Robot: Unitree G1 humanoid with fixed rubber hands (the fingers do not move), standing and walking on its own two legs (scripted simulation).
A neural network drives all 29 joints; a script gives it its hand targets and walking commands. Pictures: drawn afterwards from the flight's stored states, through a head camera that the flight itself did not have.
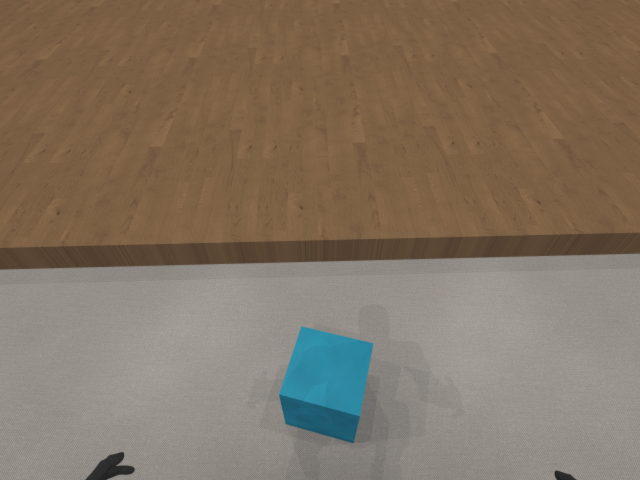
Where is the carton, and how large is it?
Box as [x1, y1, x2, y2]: [279, 326, 372, 442]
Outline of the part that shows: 301,326 279,393 285,422 287,424 353,442 361,407 372,343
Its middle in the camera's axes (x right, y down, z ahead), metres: +0.02 +0.43 +1.13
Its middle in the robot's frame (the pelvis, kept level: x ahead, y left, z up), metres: +0.48 +0.01 -0.66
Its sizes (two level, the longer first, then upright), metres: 0.210 0.200 0.250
